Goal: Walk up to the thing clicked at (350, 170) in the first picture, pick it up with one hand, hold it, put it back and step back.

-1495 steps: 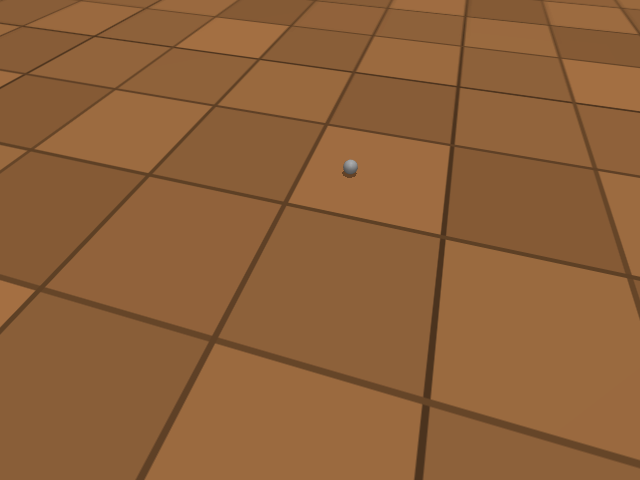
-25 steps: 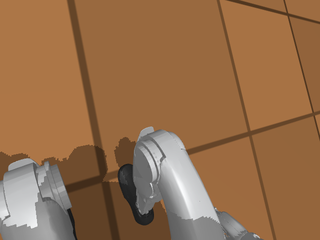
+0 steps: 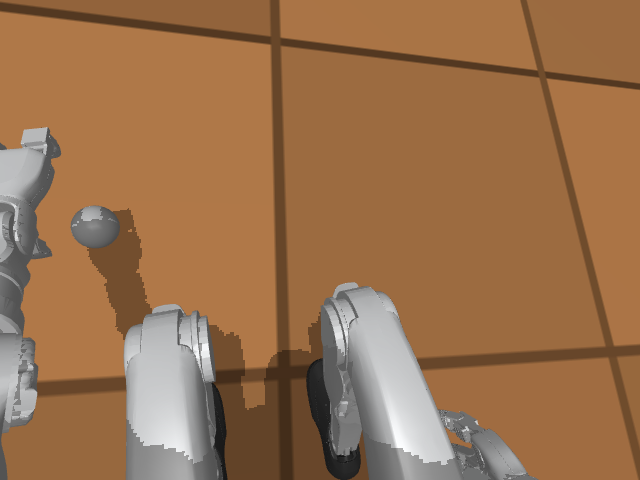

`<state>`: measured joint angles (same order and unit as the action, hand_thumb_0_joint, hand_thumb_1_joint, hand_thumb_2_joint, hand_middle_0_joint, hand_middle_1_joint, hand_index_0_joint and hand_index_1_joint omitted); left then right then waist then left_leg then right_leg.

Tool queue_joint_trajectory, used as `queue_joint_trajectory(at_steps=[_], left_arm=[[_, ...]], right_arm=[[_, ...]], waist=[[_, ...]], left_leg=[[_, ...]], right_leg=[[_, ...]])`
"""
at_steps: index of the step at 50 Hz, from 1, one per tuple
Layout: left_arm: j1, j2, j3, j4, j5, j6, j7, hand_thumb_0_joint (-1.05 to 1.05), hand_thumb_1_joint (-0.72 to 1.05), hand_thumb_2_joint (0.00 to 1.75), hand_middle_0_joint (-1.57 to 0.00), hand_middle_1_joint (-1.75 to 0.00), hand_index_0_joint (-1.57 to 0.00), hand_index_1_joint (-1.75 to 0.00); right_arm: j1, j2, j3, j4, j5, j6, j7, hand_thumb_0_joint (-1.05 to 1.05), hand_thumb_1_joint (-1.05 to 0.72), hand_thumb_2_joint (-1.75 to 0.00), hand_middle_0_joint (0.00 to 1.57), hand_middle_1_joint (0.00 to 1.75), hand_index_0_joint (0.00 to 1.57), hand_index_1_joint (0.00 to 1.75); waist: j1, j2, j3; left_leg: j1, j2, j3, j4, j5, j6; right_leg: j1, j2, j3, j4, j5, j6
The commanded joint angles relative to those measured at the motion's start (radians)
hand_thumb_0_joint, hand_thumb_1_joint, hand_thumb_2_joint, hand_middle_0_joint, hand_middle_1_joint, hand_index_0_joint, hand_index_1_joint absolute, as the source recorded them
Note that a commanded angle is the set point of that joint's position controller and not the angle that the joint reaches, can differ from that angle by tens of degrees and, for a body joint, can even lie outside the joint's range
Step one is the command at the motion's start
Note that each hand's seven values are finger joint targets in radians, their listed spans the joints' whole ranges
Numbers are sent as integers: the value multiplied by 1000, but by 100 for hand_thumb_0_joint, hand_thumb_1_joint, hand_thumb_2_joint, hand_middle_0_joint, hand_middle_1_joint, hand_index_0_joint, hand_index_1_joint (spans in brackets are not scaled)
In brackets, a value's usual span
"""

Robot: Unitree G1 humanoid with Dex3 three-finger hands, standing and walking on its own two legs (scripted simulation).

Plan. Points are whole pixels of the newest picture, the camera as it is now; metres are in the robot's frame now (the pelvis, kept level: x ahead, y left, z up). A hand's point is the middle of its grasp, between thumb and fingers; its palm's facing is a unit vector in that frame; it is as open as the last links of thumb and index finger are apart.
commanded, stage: withdraw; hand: left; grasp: from above
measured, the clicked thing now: (96, 227) +0.49 +0.31 -0.32
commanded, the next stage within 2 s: home in 0.28 s
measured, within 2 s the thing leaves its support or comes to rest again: neither
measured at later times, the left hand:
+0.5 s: hand (57, 218) +0.47 +0.32 -0.20, palm faces -0.38 -0.08 -0.92, open 13.6 cm
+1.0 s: hand out of the picture +0.35 +0.29 -0.01, palm faces -0.23 -0.69 -0.68, open 8.0 cm
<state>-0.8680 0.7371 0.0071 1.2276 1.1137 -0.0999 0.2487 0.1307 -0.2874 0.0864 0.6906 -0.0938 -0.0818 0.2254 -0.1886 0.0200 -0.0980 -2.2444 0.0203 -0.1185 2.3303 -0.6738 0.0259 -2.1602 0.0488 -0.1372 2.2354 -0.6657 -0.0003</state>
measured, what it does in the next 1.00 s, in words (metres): rises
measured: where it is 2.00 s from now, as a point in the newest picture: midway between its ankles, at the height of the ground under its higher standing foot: (275, 454)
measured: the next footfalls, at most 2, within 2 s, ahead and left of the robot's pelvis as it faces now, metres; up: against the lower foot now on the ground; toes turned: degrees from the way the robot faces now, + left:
none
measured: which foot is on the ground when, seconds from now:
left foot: down 0.00-1.00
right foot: down 0.00-1.00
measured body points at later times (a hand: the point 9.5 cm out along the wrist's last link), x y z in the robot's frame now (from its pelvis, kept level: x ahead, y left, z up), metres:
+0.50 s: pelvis +0.00 +0.00 -0.03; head +0.24 +0.09 +0.34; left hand +0.48 +0.33 -0.14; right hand +0.03 -0.27 -0.12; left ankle +0.08 +0.12 -0.32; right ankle +0.10 -0.11 -0.32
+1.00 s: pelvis +0.01 +0.00 +0.11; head +0.19 +0.06 +0.52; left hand +0.36 +0.32 +0.03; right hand +0.18 -0.25 +0.00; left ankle +0.08 +0.12 -0.32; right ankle +0.10 -0.11 -0.32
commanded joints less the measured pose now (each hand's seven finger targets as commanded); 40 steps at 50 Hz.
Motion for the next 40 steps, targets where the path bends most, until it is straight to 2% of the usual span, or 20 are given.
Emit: queue_joint_trajectory(at_steps=[1, 3, 6, 12, 13, 14, 16, 17, 19, 20, 21, 22, 25, 28, 32, 34, 36, 37, 38, 40], left_arm=[[-283, 181, -2, -67, -8, -23, -37, 0, -52, 101, -8, -100, -8, -101], [-284, 200, 7, -46, -1, -44, -43, 0, -51, 101, -8, -100, -8, -101], [-334, 236, 16, -27, 24, -93, -27, 0, -52, 101, -8, -100, -7, -101], [-420, 291, 31, 82, 102, -175, 72, 0, -51, 100, -7, -102, -7, -101], [-445, 324, 48, 85, 113, -186, 93, 0, -52, 100, -7, -102, -8, -101], [-449, 317, 49, 108, 122, -191, 114, 0, -52, 100, -7, -101, -7, -101], [-492, 348, 72, 114, 143, -199, 158, 0, -52, 100, -7, -101, -7, -101], [-509, 348, 72, 125, 154, -198, 177, 0, -52, 100, -7, -102, -7, -101], [-519, 391, 112, 100, 169, -189, 210, 0, -52, 99, -7, -101, -8, -101], [-518, 407, 125, 80, 174, -181, 224, 0, -44, 91, -15, -93, -16, -93], [-514, 420, 148, 43, 164, -170, 234, 0, -36, 96, -23, -85, -23, -85], [-493, 418, 153, 36, 158, -154, 240, 0, -28, 101, -27, -77, -24, -78], [-457, 406, 172, -15, 104, -102, 233, 0, -21, 93, -25, -68, -22, -70], [-374, 379, 181, -64, 17, -54, 187, 0, -9, 91, -24, -62, -22, -64], [-257, 295, 172, -193, -127, -1, 75, 0, 15, 92, -23, -55, -22, -57], [-184, 248, 162, -308, -210, 22, 14, 0, 29, 92, -23, -51, -21, -52], [-32, 151, 134, -370, -300, 58, -49, 0, 43, 95, -23, -49, -22, -50], [5, 173, 161, -429, -341, 71, -73, 0, 51, 97, -23, -47, -22, -48], [19, 163, 166, -508, -380, 79, -97, 0, 59, 99, -23, -46, -22, -47], [121, 79, 142, -538, -450, 100, -143, 0, 75, 99, -23, -41, -22, -41]], right_arm=[[195, -235, -79, -41, 15, 26, -61, 0, -90, -90, 20, 30, 20, 30], [193, -231, -70, -45, 13, 32, -79, 0, -90, -90, 20, 30, 20, 30], [178, -225, -52, -46, 12, 35, -101, 0, -90, -90, 20, 30, 20, 30], [180, -233, -21, -31, -16, 32, -123, 0, -89, -90, 20, 30, 20, 30], [183, -240, -20, -26, -23, 29, -124, 0, -89, -90, 20, 30, 20, 30], [186, -243, -17, -22, -30, 27, -125, 0, -89, -90, 20, 30, 20, 30], [195, -257, -17, -14, -45, 19, -125, 0, -90, -90, 20, 30, 20, 30], [209, -260, -13, -7, -50, 15, -126, 0, -89, -90, 20, 30, 20, 30], [223, -272, -20, 4, -61, 5, -124, 0, -90, -90, 20, 30, 20, 30], [233, -277, -23, 6, -64, -1, -122, 0, -88, -89, 20, 30, 20, 30], [226, -284, -35, 5, -65, -4, -120, 0, -88, -89, 20, 30, 20, 30], [228, -286, -43, 1, -66, -7, -117, 0, -88, -89, 20, 30, 20, 30], [240, -280, -63, 2, -59, -9, -104, 0, -88, -89, 20, 30, 20, 30], [272, -269, -87, 5, -43, -10, -89, 0, -89, -90, 20, 30, 20, 30], [305, -249, -126, 5, 0, 2, -76, 0, -89, -90, 20, 30, 20, 30], [301, -243, -142, -4, 25, 13, -76, 0, -89, -90, 20, 30, 20, 30], [278, -224, -151, -29, 48, 25, -80, 0, -89, -90, 20, 30, 20, 30], [270, -224, -153, -41, 57, 33, -86, 0, -89, -90, 20, 30, 20, 30], [255, -214, -153, -53, 63, 41, -92, 0, -89, -90, 20, 30, 20, 30], [220, -197, -148, -72, 74, 49, -108, 0, -90, -90, 20, 30, 20, 30]], waist=[[-63, 113, -465], [-55, 90, -450], [-49, 124, -459], [-72, 181, -479], [-70, 202, -493], [-75, 221, -502], [-80, 264, -536], [-92, 293, -539], [-84, 360, -583], [-78, 398, -608], [-61, 431, -655], [-59, 467, -683], [-42, 485, -759], [-8, 453, -798], [29, 368, -845], [46, 322, -867], [53, 244, -812], [65, 200, -793], [69, 189, -787], [58, 119, -696]], left_leg=[[347, -22, 51, -268, 62, 22], [338, -27, 56, -271, 59, 22], [346, -28, 53, -276, 32, 17], [348, -28, 57, -221, 34, 10], [362, -29, 55, -213, 36, 8], [385, -26, 51, -210, 44, 5], [435, -22, 43, -204, 65, -1], [443, -21, 38, -208, 72, -4], [512, -17, 33, -209, 111, -10], [536, -15, 31, -210, 131, -13], [576, -13, 24, -217, 151, -19], [608, -12, 18, -227, 163, -22], [644, -11, 21, -228, 216, -21], [635, -13, 48, -238, 243, -9], [639, -18, 59, -298, 246, 3], [644, -22, 64, -328, 267, 8], [627, -21, 64, -368, 262, 16], [617, -20, 62, -387, 248, 20], [607, -19, 61, -408, 244, 19], [584, -19, 54, -444, 212, 25]], right_leg=[[325, 37, 10, -299, 96, -45], [327, 32, 14, -308, 83, -46], [295, 32, 13, -286, 51, -49], [248, 37, 17, -242, 37, -49], [236, 34, 15, -235, 31, -49], [226, 32, 5, -218, 43, -49], [206, 29, -12, -198, 70, -49], [200, 29, -26, -184, 86, -48], [183, 20, -47, -152, 138, -45], [178, 17, -52, -134, 159, -45], [161, 12, -57, -115, 175, -47], [154, 8, -59, -106, 183, -48], [167, 6, -53, -109, 226, -50], [249, 8, -32, -163, 253, -48], [365, 10, -7, -246, 255, -43], [430, 12, 10, -279, 278, -42], [466, 15, 23, -332, 281, -37], [495, 17, 31, -359, 276, -35], [528, 16, 38, -374, 280, -35], [542, 14, 43, -425, 258, -36]])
